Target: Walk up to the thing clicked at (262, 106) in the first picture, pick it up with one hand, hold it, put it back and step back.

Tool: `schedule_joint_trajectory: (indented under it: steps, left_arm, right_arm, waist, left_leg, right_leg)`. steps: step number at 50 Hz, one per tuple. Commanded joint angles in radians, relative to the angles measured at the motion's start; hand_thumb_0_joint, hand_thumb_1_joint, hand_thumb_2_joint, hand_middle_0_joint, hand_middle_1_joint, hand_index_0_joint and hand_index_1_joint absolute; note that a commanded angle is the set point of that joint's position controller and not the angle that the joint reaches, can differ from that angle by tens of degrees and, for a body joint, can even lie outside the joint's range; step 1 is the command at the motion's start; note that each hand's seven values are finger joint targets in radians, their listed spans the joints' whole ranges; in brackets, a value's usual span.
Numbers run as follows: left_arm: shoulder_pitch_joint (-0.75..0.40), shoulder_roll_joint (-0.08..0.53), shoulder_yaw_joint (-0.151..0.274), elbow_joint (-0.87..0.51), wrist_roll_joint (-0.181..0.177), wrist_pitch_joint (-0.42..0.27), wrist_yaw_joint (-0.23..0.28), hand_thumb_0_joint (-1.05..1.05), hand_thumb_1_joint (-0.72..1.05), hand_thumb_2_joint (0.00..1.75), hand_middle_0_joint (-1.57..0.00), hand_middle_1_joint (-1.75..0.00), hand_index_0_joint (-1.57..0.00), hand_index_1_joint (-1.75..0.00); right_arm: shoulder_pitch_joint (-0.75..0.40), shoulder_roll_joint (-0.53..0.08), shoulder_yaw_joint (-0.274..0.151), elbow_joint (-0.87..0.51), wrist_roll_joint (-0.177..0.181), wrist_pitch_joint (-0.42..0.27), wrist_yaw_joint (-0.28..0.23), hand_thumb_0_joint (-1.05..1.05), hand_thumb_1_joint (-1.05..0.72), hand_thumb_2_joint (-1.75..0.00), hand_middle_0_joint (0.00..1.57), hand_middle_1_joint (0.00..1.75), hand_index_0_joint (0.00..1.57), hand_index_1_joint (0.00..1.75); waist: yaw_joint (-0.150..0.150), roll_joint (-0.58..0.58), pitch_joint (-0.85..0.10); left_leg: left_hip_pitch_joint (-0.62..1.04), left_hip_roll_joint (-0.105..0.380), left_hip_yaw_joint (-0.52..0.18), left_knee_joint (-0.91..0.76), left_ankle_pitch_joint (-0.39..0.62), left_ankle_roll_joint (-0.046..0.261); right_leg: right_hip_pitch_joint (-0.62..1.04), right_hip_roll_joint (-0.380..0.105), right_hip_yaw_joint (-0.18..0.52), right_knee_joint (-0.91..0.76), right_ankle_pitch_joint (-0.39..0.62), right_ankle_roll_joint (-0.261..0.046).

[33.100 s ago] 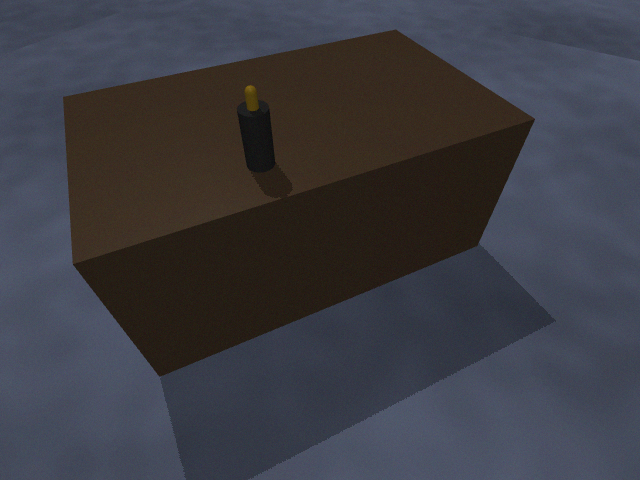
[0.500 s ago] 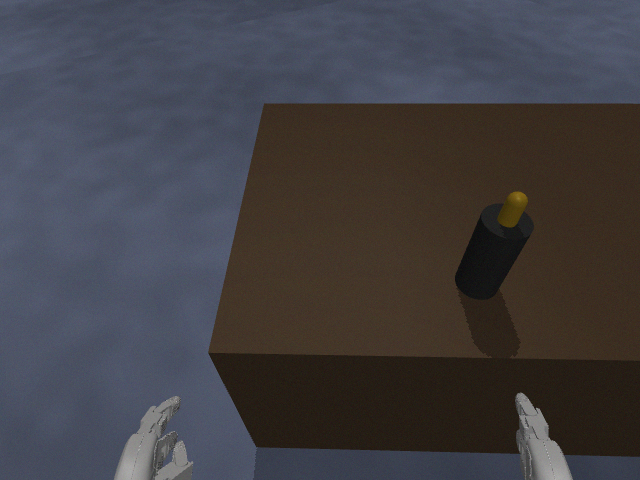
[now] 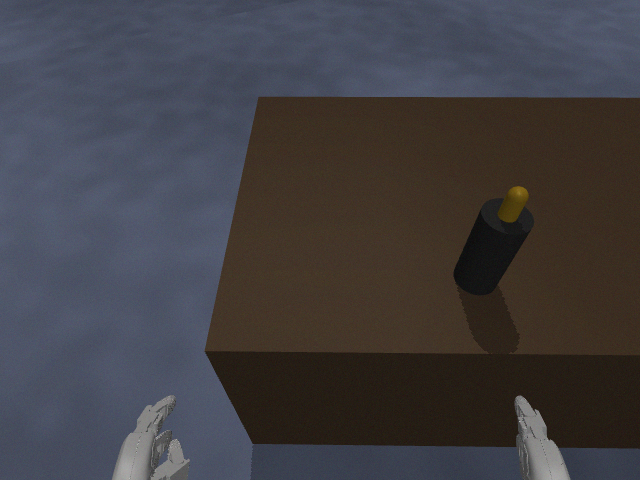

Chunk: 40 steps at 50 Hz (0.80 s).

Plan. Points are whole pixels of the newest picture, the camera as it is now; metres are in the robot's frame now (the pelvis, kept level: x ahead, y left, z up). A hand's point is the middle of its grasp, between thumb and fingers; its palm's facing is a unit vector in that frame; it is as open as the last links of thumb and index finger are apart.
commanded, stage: home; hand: right
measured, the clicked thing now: (495, 239) +0.50 -0.26 -0.02
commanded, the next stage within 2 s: stand in 1.64 s
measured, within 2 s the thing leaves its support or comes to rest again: neither
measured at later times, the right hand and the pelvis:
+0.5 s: hand (488, 476) +0.17 -0.18 -0.06, palm faces +0.12 +0.95 -0.28, open 17.3 cm; pelvis +0.00 +0.00 +0.00, yaw +0 degrees
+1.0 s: hand out of the picture +0.16 -0.18 -0.06, palm faces +0.12 +0.95 -0.27, open 17.4 cm; pelvis -0.01 +0.00 +0.00, yaw +0 degrees
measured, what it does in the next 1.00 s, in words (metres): stands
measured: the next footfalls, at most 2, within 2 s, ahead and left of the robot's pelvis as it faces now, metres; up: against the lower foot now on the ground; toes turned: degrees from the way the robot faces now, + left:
none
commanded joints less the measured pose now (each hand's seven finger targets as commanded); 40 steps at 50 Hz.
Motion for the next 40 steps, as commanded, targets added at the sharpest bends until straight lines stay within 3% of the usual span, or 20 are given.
schedule_joint_trajectory:
  steps: [1,11,17,20,26,27,36,38,40]
  left_arm:
    - [-0.062,0.119,0.049,-0.15,0.003,-0.066,0.022,0.0,0.9,0.9,-0.2,-0.3,-0.2,-0.3]
    - [-0.057,0.115,0.051,-0.143,0.009,-0.073,0.038,0.0,0.9,0.9,-0.2,-0.3,-0.2,-0.3]
    - [-0.057,0.116,0.049,-0.141,0.011,-0.078,0.043,0.0,0.9,0.9,-0.2,-0.3,-0.2,-0.3]
    - [-0.066,0.118,0.047,-0.146,0.011,-0.079,0.041,0.0,0.9,0.9,-0.2,-0.3,-0.2,-0.3]
    - [-0.062,0.117,0.048,-0.145,0.013,-0.085,0.043,0.0,0.9,0.9,-0.2,-0.3,-0.2,-0.3]
    - [-0.068,0.118,0.045,-0.147,0.011,-0.084,0.041,0.0,0.9,0.9,-0.2,-0.3,-0.2,-0.3]
    - [-0.062,0.117,0.046,-0.141,0.014,-0.093,0.047,0.0,0.9,0.9,-0.2,-0.3,-0.2,-0.3]
    - [-0.071,0.12,0.045,-0.144,0.013,-0.096,0.048,0.0,0.9,0.9,-0.2,-0.3,-0.2,-0.3]
    - [-0.075,0.116,0.044,-0.146,0.013,-0.097,0.05,0.0,0.9,0.9,-0.2,-0.3,-0.2,-0.3]
  right_arm:
    - [-0.035,-0.093,-0.045,-0.188,-0.004,-0.03,-0.011,0.0,0.52,-0.07,0.05,0.06,0.05,0.06]
    - [-0.014,-0.105,-0.061,-0.205,-0.009,-0.005,-0.013,0.0,0.52,-0.07,0.05,0.06,0.05,0.06]
    - [-0.011,-0.103,-0.058,-0.209,-0.01,0.011,-0.012,0.0,0.52,-0.07,0.05,0.06,0.05,0.06]
    - [-0.029,-0.1,-0.051,-0.222,-0.008,0.012,-0.011,0.0,0.52,-0.07,0.05,0.06,0.05,0.06]
    - [-0.015,-0.099,-0.052,-0.228,-0.01,0.017,-0.013,0.0,0.52,-0.07,0.05,0.06,0.05,0.06]
    - [-0.024,-0.098,-0.044,-0.222,-0.009,0.017,-0.014,0.0,0.54,-0.05,0.05,0.05,0.05,0.05]
    - [-0.025,-0.109,-0.06,-0.231,-0.01,0.017,-0.016,0.0,0.54,-0.05,0.05,0.05,0.05,0.05]
    - [-0.041,-0.099,-0.043,-0.228,-0.009,0.019,-0.013,0.0,0.54,-0.05,0.05,0.05,0.05,0.05]
    - [-0.029,-0.105,-0.051,-0.239,-0.008,0.015,-0.015,0.0,0.53,-0.06,0.05,0.05,0.05,0.05]
  waist:
    - [0.008,0.003,-0.092]
    - [0.005,0.018,-0.142]
    - [0.006,0.023,-0.115]
    - [0.008,-0.016,-0.092]
    - [-0.001,-0.004,-0.116]
    - [0.005,-0.009,-0.086]
    - [0.001,-0.009,-0.103]
    - [0.01,-0.004,-0.072]
    - [0.001,-0.001,-0.085]
  left_leg:
    - [0.032,-0.023,0.035,-0.144,0.208,0.01]
    - [0.066,-0.014,0.027,-0.14,0.297,0.0]
    - [0.054,-0.015,0.033,-0.142,0.282,0.0]
    - [0.027,-0.02,0.034,-0.146,0.201,0.009]
    - [0.046,-0.021,0.037,-0.138,0.228,0.009]
    - [0.029,-0.022,0.037,-0.142,0.2,0.01]
    - [0.031,-0.021,0.034,-0.147,0.167,0.01]
    - [0.006,-0.025,0.037,-0.155,0.123,0.01]
    - [0.02,-0.022,0.032,-0.156,0.134,0.01]
  right_leg:
    - [0.089,0.029,-0.039,-0.136,0.206,-0.031]
    - [0.101,0.037,-0.047,-0.103,0.275,-0.034]
    - [0.09,0.035,-0.043,-0.109,0.262,-0.035]
    - [0.086,0.032,-0.039,-0.131,0.195,-0.03]
    - [0.09,0.031,-0.038,-0.124,0.226,-0.029]
    - [0.077,0.031,-0.037,-0.132,0.197,-0.028]
    - [0.076,0.032,-0.038,-0.129,0.163,-0.03]
    - [0.062,0.03,-0.036,-0.141,0.119,-0.031]
    - [0.064,0.033,-0.039,-0.133,0.132,-0.03]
